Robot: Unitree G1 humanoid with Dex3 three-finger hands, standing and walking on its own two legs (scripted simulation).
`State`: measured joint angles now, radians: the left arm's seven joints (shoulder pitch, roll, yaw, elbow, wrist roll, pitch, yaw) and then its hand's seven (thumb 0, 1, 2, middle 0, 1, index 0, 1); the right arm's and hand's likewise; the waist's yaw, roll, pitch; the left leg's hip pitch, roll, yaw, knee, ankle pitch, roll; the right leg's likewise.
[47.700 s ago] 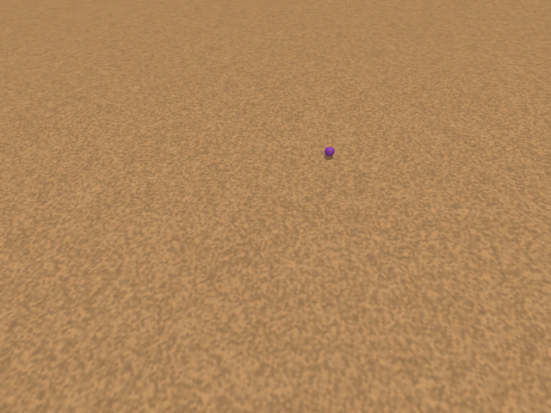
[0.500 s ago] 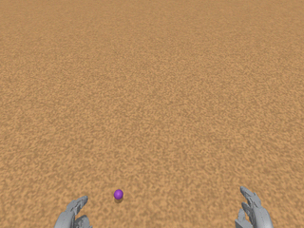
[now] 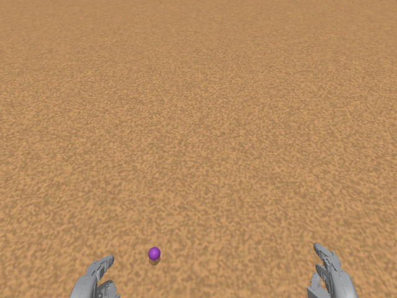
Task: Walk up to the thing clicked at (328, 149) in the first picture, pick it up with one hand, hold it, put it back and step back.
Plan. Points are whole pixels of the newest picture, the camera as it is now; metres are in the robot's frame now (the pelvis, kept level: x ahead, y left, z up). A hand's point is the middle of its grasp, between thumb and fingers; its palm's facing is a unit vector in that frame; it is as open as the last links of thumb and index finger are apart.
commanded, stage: home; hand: left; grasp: from above
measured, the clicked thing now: (154, 253) +0.47 +0.23 -0.69
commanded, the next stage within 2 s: stand in 0.18 s
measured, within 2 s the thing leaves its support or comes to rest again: neither
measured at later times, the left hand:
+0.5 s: hand out of the picture +0.14 +0.23 -0.10, palm faces +0.01 -0.94 -0.33, open 7.4 cm
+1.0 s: hand out of the picture +0.04 +0.23 -0.10, palm faces +0.03 -0.95 -0.33, open 7.4 cm
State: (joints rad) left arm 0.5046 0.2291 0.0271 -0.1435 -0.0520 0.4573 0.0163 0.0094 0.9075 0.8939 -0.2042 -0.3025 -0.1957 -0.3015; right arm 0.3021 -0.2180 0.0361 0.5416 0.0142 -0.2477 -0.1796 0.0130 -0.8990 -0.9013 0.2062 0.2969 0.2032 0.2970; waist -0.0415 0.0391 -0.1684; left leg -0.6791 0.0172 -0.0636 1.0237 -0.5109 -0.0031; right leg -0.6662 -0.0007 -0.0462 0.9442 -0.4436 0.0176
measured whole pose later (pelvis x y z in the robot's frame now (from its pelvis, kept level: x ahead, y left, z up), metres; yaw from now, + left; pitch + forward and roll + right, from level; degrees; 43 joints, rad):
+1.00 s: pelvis -0.01 +0.00 +0.06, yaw +0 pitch -5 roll +0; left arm 0.18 0.27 0.03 1.12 0.03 0.01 0.03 0.00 0.91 0.89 -0.21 -0.30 -0.20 -0.30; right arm 0.18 -0.28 -0.03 1.09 -0.03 0.00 -0.02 0.01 -0.90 -0.90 0.21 0.30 0.20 0.30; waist 0.02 0.01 0.06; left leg -0.10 -0.02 -0.02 0.40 -0.22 0.00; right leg -0.13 -0.04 -0.01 0.41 -0.20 0.02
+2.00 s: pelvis +0.01 -0.02 +0.07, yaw -1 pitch -3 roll +0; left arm 0.10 0.30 0.03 1.17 0.02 0.00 0.01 0.00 0.91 0.89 -0.21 -0.30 -0.20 -0.30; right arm 0.13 -0.32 0.00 1.14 -0.02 -0.01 -0.01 0.00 -0.90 -0.90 0.20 0.30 0.20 0.30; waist 0.00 0.02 0.06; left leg -0.07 0.01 -0.03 0.33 -0.20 -0.02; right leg -0.11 -0.01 -0.02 0.34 -0.17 0.00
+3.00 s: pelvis -0.01 +0.00 +0.06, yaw -2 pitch -1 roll +0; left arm 0.07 0.37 0.05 0.99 0.02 0.02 0.01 0.00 0.90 0.89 -0.21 -0.31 -0.20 -0.30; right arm 0.07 -0.39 -0.04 1.02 0.01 0.04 0.01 0.00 -0.90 -0.90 0.21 0.30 0.20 0.30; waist -0.01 -0.01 0.16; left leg -0.31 -0.04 -0.04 0.78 -0.45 0.03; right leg -0.26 -0.03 0.02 0.49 -0.21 0.00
